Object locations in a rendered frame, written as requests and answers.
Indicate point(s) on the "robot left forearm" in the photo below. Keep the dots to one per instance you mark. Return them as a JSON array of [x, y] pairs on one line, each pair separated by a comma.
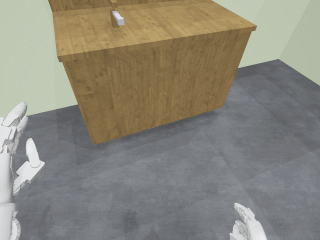
[[10, 226]]

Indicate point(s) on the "counter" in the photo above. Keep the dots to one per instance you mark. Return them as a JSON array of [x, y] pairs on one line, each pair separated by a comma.
[[171, 60]]

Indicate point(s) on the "robot left hand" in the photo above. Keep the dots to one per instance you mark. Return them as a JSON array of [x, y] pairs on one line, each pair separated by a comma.
[[11, 129]]

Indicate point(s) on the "tap lever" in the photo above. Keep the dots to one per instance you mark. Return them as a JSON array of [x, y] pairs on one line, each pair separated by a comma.
[[120, 20]]

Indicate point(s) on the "robot right hand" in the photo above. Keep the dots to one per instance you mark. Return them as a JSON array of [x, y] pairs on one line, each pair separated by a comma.
[[253, 229]]

